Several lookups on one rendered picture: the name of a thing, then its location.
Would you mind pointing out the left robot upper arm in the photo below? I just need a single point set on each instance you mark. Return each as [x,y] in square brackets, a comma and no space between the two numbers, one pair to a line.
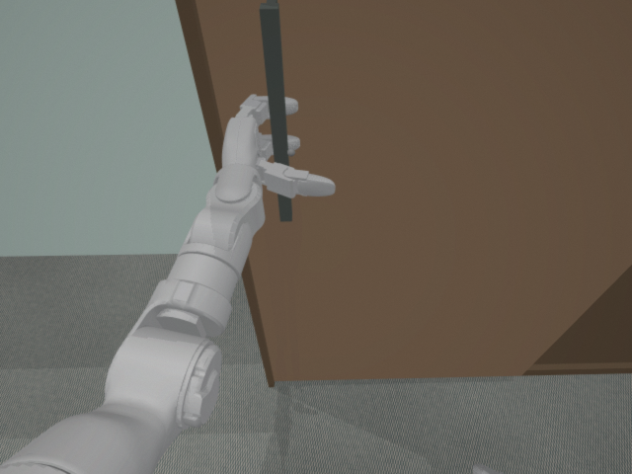
[163,382]

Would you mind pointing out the left robot hand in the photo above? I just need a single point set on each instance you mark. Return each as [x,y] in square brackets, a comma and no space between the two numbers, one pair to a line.
[244,144]

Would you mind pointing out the handle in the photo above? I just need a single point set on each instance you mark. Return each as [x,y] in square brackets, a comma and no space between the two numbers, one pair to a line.
[270,25]

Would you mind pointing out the wardrobe door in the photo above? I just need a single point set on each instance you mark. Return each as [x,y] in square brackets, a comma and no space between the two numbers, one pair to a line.
[481,152]
[603,333]

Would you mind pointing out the robot left forearm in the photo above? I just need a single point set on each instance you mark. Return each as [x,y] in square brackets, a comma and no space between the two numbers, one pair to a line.
[195,298]

